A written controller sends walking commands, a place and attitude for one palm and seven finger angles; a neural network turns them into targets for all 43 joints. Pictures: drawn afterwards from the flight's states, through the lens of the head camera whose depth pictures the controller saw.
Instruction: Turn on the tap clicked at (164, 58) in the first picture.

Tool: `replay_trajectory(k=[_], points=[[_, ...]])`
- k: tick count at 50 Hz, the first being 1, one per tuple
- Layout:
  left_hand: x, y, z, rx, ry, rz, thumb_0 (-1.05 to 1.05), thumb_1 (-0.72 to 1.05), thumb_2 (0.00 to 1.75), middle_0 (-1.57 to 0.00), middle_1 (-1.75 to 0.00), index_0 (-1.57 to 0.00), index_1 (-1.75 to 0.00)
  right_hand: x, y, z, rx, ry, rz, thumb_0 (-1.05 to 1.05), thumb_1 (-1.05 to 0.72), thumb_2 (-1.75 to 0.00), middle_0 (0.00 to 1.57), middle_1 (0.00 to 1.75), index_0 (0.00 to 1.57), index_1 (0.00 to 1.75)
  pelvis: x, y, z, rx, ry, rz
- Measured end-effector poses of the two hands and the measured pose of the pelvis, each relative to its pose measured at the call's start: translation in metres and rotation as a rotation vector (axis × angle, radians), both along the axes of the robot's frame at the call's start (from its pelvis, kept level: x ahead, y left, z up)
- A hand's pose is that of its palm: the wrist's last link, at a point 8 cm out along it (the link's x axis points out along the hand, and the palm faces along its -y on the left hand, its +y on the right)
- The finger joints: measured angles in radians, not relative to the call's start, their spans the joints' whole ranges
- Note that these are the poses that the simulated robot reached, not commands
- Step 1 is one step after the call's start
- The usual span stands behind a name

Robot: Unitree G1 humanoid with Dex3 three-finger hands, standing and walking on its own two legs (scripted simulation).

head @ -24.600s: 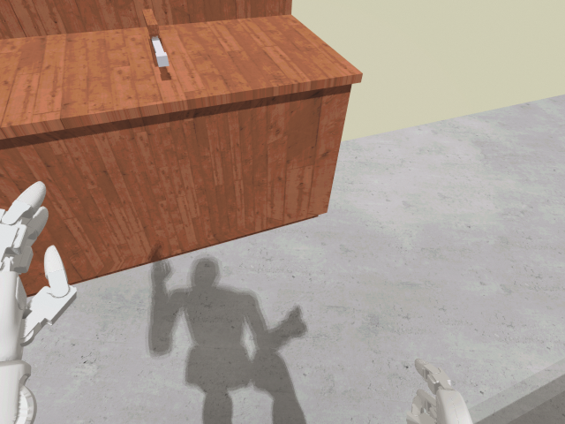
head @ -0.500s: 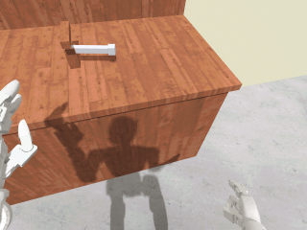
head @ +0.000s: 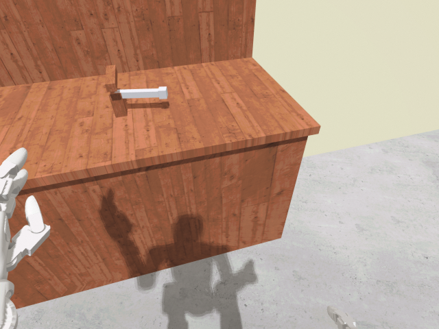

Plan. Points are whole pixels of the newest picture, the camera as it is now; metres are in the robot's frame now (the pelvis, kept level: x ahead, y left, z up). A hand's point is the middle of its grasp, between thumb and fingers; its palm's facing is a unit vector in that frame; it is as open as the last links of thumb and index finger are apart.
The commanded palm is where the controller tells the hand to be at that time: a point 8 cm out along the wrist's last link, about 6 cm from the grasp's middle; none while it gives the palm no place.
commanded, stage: stop stepping back and stand still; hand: left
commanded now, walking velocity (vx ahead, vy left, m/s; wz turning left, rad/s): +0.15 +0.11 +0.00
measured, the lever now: (163, 92) +0.77 +0.19 +0.09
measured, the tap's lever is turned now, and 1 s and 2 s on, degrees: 77 77 77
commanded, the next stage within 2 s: stand and check the lever's angle in 0.32 s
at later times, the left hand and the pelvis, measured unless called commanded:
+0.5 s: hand (47, 239) +0.20 +0.23 +0.17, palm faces +0.44 -0.81 -0.40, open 7.4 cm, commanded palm +0.15 +0.27 +0.19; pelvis +0.00 -0.01 +0.00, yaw +2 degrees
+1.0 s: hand (31, 224) +0.23 +0.27 +0.17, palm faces +0.39 -0.84 -0.36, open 7.4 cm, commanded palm +0.18 +0.31 +0.19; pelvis +0.01 +0.03 +0.01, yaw +0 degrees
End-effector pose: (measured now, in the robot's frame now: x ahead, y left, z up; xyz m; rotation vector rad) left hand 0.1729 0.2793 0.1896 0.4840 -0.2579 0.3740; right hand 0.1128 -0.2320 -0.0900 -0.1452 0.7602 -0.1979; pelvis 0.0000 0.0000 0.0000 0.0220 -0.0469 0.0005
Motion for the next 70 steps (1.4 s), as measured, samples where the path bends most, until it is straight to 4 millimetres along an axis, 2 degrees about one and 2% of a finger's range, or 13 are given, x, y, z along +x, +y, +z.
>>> replay_trajectory(k=[2, 5, 12, 17, 24, 30, 41, 48, 56, 70], points=[[-0.009, -0.005, -0.004, 0.021, 0.010, 0.016, 0.01, 0.89, 0.90, -0.21, -0.30, -0.21, -0.30, 0.000, -0.004, -0.010, 0.008, 0.014, 0.027, 0.01, -0.90, -0.90, 0.20, 0.30, 0.20, 0.30, -0.004, -0.007, -0.006, 0.007, 0.007, 0.006], [-0.021, -0.013, -0.007, -0.023, 0.015, 0.022, 0.01, 0.89, 0.90, -0.21, -0.30, -0.21, -0.30, -0.001, -0.010, -0.013, 0.001, 0.058, 0.063, 0.01, -0.90, -0.90, 0.20, 0.30, 0.20, 0.30, -0.013, -0.011, -0.003, -0.003, -0.005, 0.019], [-0.033, -0.019, -0.001, -0.036, 0.039, 0.028, 0.01, 0.88, 0.90, -0.21, -0.30, -0.22, -0.30, 0.008, -0.021, 0.011, -0.029, 0.013, 0.064, 0.02, -0.90, -0.90, 0.20, 0.30, 0.20, 0.30, -0.014, -0.016, 0.013, 0.037, 0.006, 0.026], [-0.026, -0.012, 0.001, -0.031, -0.007, 0.026, 0.01, 0.88, 0.90, -0.21, -0.30, -0.22, -0.30, 0.027, -0.024, 0.019, -0.074, -0.061, 0.078, 0.01, -0.90, -0.90, 0.20, 0.30, 0.20, 0.30, -0.014, -0.010, 0.005, 0.006, 0.013, 0.029], [-0.017, -0.010, -0.001, -0.012, 0.015, 0.045, 0.01, 0.89, 0.90, -0.21, -0.30, -0.21, -0.30, 0.049, -0.011, 0.018, -0.026, -0.096, 0.085, 0.01, -0.90, -0.90, 0.20, 0.30, 0.20, 0.30, -0.005, -0.010, 0.003, 0.000, 0.008, 0.025], [-0.009, -0.008, -0.004, -0.044, 0.025, 0.032, 0.01, 0.88, 0.90, -0.21, -0.30, -0.21, -0.30, 0.057, 0.003, 0.013, -0.011, -0.052, 0.119, 0.01, -0.90, -0.90, 0.20, 0.30, 0.20, 0.30, 0.003, -0.005, 0.004, -0.013, 0.011, 0.029], [0.008, 0.021, -0.010, -0.060, 0.059, 0.029, 0.01, 0.88, 0.90, -0.21, -0.30, -0.21, -0.30, 0.067, 0.024, 0.025, -0.038, -0.045, 0.106, 0.01, -0.90, -0.90, 0.20, 0.30, 0.20, 0.30, 0.012, 0.017, 0.009, -0.021, 0.017, 0.007], [0.014, 0.029, -0.010, -0.069, 0.047, 0.008, 0.02, 0.89, 0.90, -0.21, -0.30, -0.21, -0.30, 0.074, 0.034, 0.032, -0.054, -0.063, 0.103, 0.01, -0.90, -0.90, 0.20, 0.30, 0.20, 0.30, 0.014, 0.028, 0.011, -0.023, 0.025, -0.001], [0.013, 0.038, -0.009, -0.072, 0.041, 0.008, 0.01, 0.89, 0.90, -0.21, -0.30, -0.21, -0.30, 0.074, 0.043, 0.034, -0.050, -0.066, 0.096, 0.01, -0.90, -0.90, 0.20, 0.30, 0.20, 0.30, 0.015, 0.036, 0.011, -0.028, 0.027, -0.006], [0.010, 0.042, -0.009, -0.081, 0.035, 0.012, 0.02, 0.89, 0.90, -0.21, -0.30, -0.21, -0.30, 0.061, 0.046, 0.029, -0.050, -0.036, 0.087, 0.01, -0.90, -0.90, 0.20, 0.30, 0.20, 0.30, 0.010, 0.041, 0.012, -0.029, 0.027, -0.008]])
